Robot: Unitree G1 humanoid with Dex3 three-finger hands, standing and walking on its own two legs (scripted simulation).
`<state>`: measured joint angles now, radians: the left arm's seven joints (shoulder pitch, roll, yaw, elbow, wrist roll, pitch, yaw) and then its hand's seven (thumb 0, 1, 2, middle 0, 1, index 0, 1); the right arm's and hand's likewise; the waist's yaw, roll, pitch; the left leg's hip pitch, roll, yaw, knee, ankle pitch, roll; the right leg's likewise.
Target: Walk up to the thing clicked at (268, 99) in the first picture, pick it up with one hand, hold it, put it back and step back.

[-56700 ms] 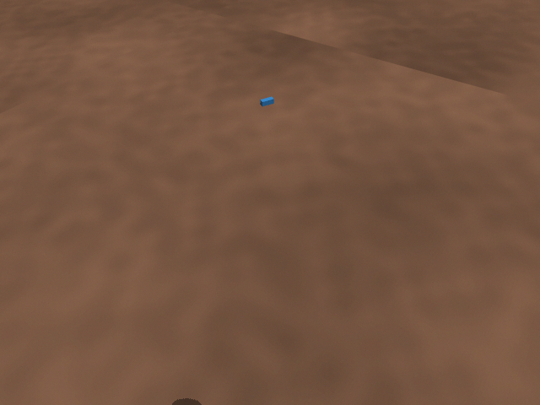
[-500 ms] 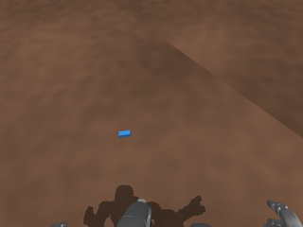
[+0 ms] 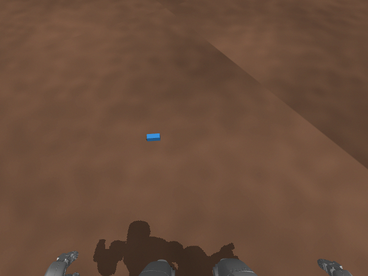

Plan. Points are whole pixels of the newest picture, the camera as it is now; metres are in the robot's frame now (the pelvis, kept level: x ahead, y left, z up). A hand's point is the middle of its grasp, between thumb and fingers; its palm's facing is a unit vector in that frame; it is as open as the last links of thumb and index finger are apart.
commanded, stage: step back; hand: left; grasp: from above
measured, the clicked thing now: (153, 137) +0.94 +0.27 -0.75
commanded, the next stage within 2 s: stand in 1.28 s
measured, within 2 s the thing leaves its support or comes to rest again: neither
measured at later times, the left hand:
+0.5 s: hand out of the picture -0.07 +0.28 -0.14, palm faces +0.06 -0.91 -0.41, open 7.4 cm
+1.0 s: hand out of the picture -0.03 +0.27 -0.15, palm faces +0.06 -0.93 -0.37, open 7.4 cm
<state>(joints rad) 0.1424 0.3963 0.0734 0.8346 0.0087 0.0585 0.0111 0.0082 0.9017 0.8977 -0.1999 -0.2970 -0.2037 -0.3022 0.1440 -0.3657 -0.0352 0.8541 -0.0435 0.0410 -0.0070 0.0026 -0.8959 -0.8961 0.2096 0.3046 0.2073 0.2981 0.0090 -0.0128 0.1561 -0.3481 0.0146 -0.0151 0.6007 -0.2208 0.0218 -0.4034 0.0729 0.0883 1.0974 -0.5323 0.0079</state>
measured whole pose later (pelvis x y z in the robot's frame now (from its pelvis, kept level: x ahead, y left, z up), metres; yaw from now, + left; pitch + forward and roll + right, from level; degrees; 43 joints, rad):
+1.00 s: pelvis -0.08 +0.00 +0.00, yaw +2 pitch -2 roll +1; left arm 0.19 0.38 0.04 0.99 0.00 -0.01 0.00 0.01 0.90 0.90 -0.20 -0.30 -0.21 -0.30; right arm 0.15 -0.36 -0.05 1.01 -0.03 -0.02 0.00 0.00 -0.90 -0.90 0.20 0.30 0.20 0.30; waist 0.03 -0.02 0.10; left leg -0.30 0.00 0.02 0.59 -0.25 0.00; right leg -0.23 -0.04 0.00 0.65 -0.40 -0.01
